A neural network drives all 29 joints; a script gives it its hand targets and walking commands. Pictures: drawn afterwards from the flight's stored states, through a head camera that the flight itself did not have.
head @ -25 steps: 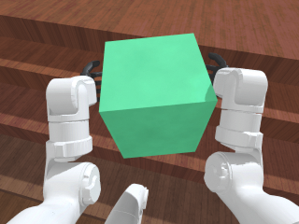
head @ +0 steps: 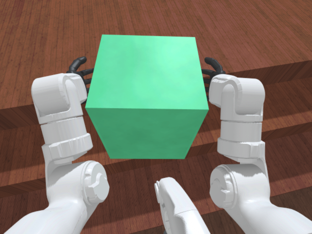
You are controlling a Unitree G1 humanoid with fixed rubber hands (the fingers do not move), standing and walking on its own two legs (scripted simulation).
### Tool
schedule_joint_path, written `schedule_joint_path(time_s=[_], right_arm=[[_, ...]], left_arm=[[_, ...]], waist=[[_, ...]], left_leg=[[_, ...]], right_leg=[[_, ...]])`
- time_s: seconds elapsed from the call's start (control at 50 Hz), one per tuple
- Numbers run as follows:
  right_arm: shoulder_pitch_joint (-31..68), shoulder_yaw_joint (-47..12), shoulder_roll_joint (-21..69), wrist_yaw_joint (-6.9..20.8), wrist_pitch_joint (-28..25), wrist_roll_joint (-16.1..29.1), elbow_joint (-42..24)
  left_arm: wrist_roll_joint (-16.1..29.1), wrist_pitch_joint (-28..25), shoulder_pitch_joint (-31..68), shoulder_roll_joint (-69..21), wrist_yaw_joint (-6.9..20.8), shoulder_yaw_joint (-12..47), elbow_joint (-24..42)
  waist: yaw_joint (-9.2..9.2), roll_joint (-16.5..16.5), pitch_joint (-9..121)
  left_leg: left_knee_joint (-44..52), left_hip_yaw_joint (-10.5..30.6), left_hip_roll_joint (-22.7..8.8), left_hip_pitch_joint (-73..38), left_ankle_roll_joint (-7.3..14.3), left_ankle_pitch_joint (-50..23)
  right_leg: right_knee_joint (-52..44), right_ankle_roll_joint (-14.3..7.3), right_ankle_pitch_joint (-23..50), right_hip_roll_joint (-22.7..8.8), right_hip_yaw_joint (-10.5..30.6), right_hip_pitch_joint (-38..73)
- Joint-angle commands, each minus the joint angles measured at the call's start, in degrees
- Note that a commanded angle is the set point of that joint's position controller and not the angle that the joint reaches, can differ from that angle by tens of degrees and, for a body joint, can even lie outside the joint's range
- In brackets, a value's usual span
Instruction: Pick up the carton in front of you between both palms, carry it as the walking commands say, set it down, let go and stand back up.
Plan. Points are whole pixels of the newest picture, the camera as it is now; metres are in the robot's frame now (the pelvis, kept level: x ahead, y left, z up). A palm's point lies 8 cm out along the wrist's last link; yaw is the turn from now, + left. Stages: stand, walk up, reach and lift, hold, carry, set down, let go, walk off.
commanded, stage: carry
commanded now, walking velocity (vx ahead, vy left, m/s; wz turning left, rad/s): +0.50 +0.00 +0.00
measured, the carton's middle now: (148, 104) +0.41 -0.07 +0.07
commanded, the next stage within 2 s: none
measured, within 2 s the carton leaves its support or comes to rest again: neither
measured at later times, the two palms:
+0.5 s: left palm out of the picture +0.68 +0.16 +0.36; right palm out of the picture +0.75 -0.13 +0.36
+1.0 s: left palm out of the picture +1.04 +0.13 +0.52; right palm out of the picture +1.00 -0.16 +0.52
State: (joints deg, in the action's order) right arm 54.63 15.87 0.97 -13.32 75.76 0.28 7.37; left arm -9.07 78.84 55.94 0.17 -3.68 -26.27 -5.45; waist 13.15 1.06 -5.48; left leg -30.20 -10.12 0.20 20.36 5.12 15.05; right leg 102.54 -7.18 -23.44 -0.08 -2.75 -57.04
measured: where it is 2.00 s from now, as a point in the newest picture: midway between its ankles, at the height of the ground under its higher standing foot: (112, 31)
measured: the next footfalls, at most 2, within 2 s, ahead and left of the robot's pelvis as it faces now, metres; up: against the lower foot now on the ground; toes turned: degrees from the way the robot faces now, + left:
right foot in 0.20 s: +0.35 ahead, -0.16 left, +0.17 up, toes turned -5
left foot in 0.68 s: +0.66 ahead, +0.14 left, +0.34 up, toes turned +8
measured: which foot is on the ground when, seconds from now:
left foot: down 0.00-0.20, up 0.22-0.66, down 0.68-1.00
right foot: up 0.00-0.18, down 0.20-0.70, up 0.72-1.00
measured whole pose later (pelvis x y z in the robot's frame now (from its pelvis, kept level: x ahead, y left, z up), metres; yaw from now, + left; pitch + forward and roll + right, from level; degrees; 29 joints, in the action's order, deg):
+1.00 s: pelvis +0.63 +0.03 +0.34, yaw +1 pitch +5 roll +1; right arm 55.9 14.6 0.5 -12.0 76.8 -1.0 7.7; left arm -7.6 79.7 55.3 1.8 -3.7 -24.0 -4.6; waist 10.9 -0.4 -1.4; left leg -29.8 -8.1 -0.5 19.1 3.0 15.3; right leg 111.4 -7.8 -31.4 -1.2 -0.7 -61.8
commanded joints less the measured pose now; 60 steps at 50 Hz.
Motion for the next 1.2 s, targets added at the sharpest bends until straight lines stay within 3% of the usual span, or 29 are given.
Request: schedule_joint_path(time_s=[0.0,0.08,0.1,0.14,0.16,0.18,0.2,0.22,0.24,0.34,0.4,0.44,0.5,0.54,0.58,0.62,0.66,0.68,0.7,0.72,0.8,0.88,0.92,0.98,1.02,1.06,1.1,1.14,1.18], right_arm=[[53.8,-35.92,67.48,20.42,-0.05,30.31,-10.0],[50.99,-32.7,63.03,21.36,0.86,28.41,-5.45],[50.0,-32.03,62.03,21.52,1.49,27.29,-3.67],[45.28,-29.31,60.79,21.76,2.97,24.58,-0.47],[44.23,-28.37,59.72,21.8,3.4,22.64,0.0],[44.62,-27.58,59.11,21.77,3.62,21.04,-0.48],[43.69,-26.43,58.0,21.39,3.57,19.18,-0.12],[40.65,-25.69,58.36,20.97,3.43,16.94,-0.61],[39.76,-23.62,54.75,20.05,2.98,13.91,0.09],[39.9,-20.97,50.25,17.39,1.73,8.79,-2.54],[35.98,-21.35,49.2,16.66,1.26,7.72,1.3],[35.76,-22.13,48.89,16.44,2.03,8.75,2.19],[36.25,-23.0,50.34,16.03,3.56,10.12,6.2],[38.07,-23.5,49.53,15.55,4.11,10.86,6.56],[40.75,-24.23,51.07,15.1,4.91,12.8,6.72],[42.89,-24.84,54.88,15.22,5.56,15.66,7.77],[45.78,-27.4,58.46,15.62,4.93,19.32,2.97],[46.09,-28.81,61.38,16.07,4.76,20.92,2.15],[48.46,-29.47,60.87,16.68,3.82,23.98,1.89],[49.87,-30.61,65.12,17.64,3.24,26.52,0.5],[58.9,-34.46,70.55,19.21,0.47,31.05,-10.74],[54.92,-35.02,68.82,19.43,0.42,30.72,-12.52],[51.52,-34.31,66.54,19.38,0.99,29.27,-10.8],[49.55,-33.95,64.96,19.87,1.63,27.72,-6.72],[49.26,-32.88,63.18,20.68,2.05,27.43,-5.11],[48.93,-30.82,61.17,21.11,2.64,26.08,-2.5],[45.59,-28.48,58.75,21.2,3.86,23.72,0.98],[41.14,-25.56,58.01,21.21,4.63,20.69,5.35],[39.85,-23.15,56.89,21.18,4.26,17.66,5.73]], left_arm=[[14.01,-2.78,34.2,-48.51,5.4,30.8,-2.99],[15.01,-1.67,34.24,-47.33,4.72,33.87,-5.23],[16.21,-1.11,34.34,-47.85,4.64,34.67,-5.72],[19.35,0.12,35.36,-52.38,4.96,37.17,-7.0],[22.42,0.38,37.35,-55.89,5.65,39.26,-6.04],[25.73,0.29,39.77,-58.74,6.37,40.92,-3.18],[28.45,0.13,42.27,-61.8,7.14,42.94,-1.47],[31.31,-0.8,42.29,-62.35,7.93,43.41,-0.54],[35.78,-1.18,44.55,-65.51,8.72,45.49,1.94],[42.84,-3.15,55.32,-71.06,12.07,48.06,8.6],[41.25,-2.69,53.08,-70.21,12.14,46.32,4.91],[38.99,-2.01,49.81,-67.35,11.75,44.29,3.52],[36.39,-0.55,46.29,-63.03,11.36,40.58,0.28],[35.5,0.1,47.02,-60.24,11.76,38.81,-0.32],[34.28,1.23,48.57,-60.08,11.6,36.64,-1.8],[32.63,2.37,46.92,-58.36,11.45,33.8,-3.3],[29.73,2.58,47.23,-57.13,11.02,32.23,-3.37],[28.17,2.41,46.83,-55.65,10.64,31.75,-2.7],[25.09,1.95,41.07,-56.54,10.32,29.98,-6.68],[21.86,1.69,39.33,-52.62,9.45,27.86,-6.61],[18.78,0.7,43.26,-52.45,7.64,28.31,-0.35],[17.73,-0.51,35.52,-50.25,6.74,31.15,-0.05],[17.43,-0.53,32.88,-49.41,6.53,31.77,-1.3],[17.69,-0.35,34.78,-49.49,6.25,33.83,-3.22],[18.28,-0.19,36.42,-49.19,5.98,35.26,-3.19],[19.66,0.61,36.56,-50.04,5.73,36.37,-4.82],[22.97,1.33,38.64,-53.19,5.87,37.97,-5.7],[26.57,1.56,37.68,-57.45,6.46,38.63,-8.14],[30.98,1.02,41.75,-62.68,7.59,40.72,-4.99]], waist=[[-2.51,2.93,38.3],[-7.5,-0.38,27.2],[-9.64,3.49,23.62],[-14.6,14.6,34.33],[-20.82,20.24,39.76],[-25.83,18.02,44.25],[-26.94,12.01,47.73],[-23.25,-13.27,51.7],[-20.49,-12.65,56.88],[-17.27,-2.11,34.02],[-19.07,2.42,31.69],[-21.19,-4.41,33.19],[-23.39,-5.74,28.54],[-19.86,-4.92,23.52],[-15.07,-7.88,20.64],[-10.35,-18.42,30.29],[-0.66,-18.35,41.89],[0.98,-13.58,44.33],[-2.67,14.55,51.35],[-4.68,9.97,57.46],[-4.97,6.67,40.2],[-5.26,-1.96,39.22],[-4.06,0.67,38.84],[-3.56,3.2,33.37],[-6.35,1.16,25.66],[-9.31,5.47,23.07],[-12.08,10.25,24.52],[-17.31,16.84,32.92],[-23.72,19.0,42.17]], left_leg=[[7.41,35.7,-22.89,-52.07,14.62,-22.5],[21.8,18.15,-13.42,-27.27,8.86,-12.44],[27.2,9.63,-10.5,-13.28,7.54,-21.45],[15.61,1.6,-9.9,-8.67,7.31,-81.69],[4.63,0.25,-11.63,-13.82,5.77,-96.95],[-11.62,-1.71,-9.91,-18.85,3.28,-97.8],[-30.9,4.38,-6.91,-11.67,0.22,-78.85],[-58.55,9.58,7.68,9.87,-6.27,-8.44],[-79.47,21.74,7.96,12.69,-3.72,-3.6],[-74.59,18.59,-0.72,30.25,2.54,-3.08],[-65.54,11.42,-2.05,36.69,2.36,4.02],[-78.18,9.4,-2.53,48.28,3.44,8.87],[-94.43,13.26,-5.36,74.76,4.35,21.16],[-81.24,9.52,-8.03,69.38,3.11,20.14],[-48.73,0.72,-6.58,31.7,3.42,12.99],[-45.14,-7.28,1.29,8.99,4.49,0.81],[-23.93,-7.25,7.1,-3.85,3.6,-4.16],[-10.55,5.99,5.58,-15.02,3.14,-5.41],[5.1,51.28,-17.04,-31.45,17.54,-34.61],[2.06,56.84,-18.74,-32.83,19.75,-41.78],[-1.15,40.78,-13.74,-28.52,10.34,-7.28],[4.09,35.39,-17.8,-33.75,11.01,-18.12],[6.05,34.18,-20.53,-37.78,13.08,-25.76],[10.03,35.05,-23.56,-45.64,13.59,-10.78],[15.32,26.29,-17.53,-34.19,8.7,1.22],[26.78,13.77,-12.26,-14.12,7.61,-3.05],[27.98,3.39,-10.1,-2.58,6.74,-31.61],[12.55,-0.36,-11.99,-14.93,4.76,-77.73],[-15.31,0.17,-10.44,-20.97,2.02,-86.64]], right_leg=[[20.08,-1.85,-11.63,-4.59,5.27,-31.04],[-4.47,0.29,-5.53,-8.18,-3.13,-14.77],[-19.79,0.36,-3.19,-6.95,-6.57,2.15],[-28.45,-2.02,6.42,2.74,-14.59,29.19],[-33.51,-2.37,8.61,4.02,-14.97,34.96],[-48.46,-1.46,11.44,7.0,-14.71,40.63],[-59.78,-4.54,18.17,2.65,1.75,51.53],[-76.41,-15.08,49.8,-15.92,40.52,66.33],[-74.32,-18.12,51.85,-18.49,46.09,66.82],[-75.78,-6.52,4.93,-14.17,28.0,55.38],[-79.09,-7.5,19.8,-17.1,22.46,60.7],[-80.93,-10.19,30.8,-19.71,22.75,69.51],[-83.57,-9.51,20.58,-22.48,23.83,83.78],[-90.38,-4.89,10.32,-17.86,14.51,73.78],[-103.03,-3.34,21.91,-10.75,-2.51,43.32],[-92.59,-3.84,79.15,-10.61,-8.31,42.81],[-62.67,0.62,102.27,-9.94,-11.65,55.03],[-45.03,3.18,81.17,-7.55,-5.84,49.32],[-10.78,8.91,15.48,7.96,1.35,25.2],[10.07,7.07,12.0,8.87,15.62,25.2],[5.69,0.38,7.39,2.2,13.94,4.94],[-3.56,0.24,-1.48,-1.34,6.25,-3.03],[6.38,-0.8,-6.18,-2.16,4.36,-11.88],[24.51,-1.5,-14.62,-5.36,6.58,-34.73],[14.25,-0.4,-10.82,-7.17,1.77,-31.31],[-7.88,0.47,-3.5,-8.34,-4.01,-6.53],[-23.83,-0.89,4.04,-4.52,-11.13,17.5],[-31.44,-2.62,2.8,2.57,-14.43,25.69],[-47.65,-2.34,-2.68,6.99,-8.42,38.07]])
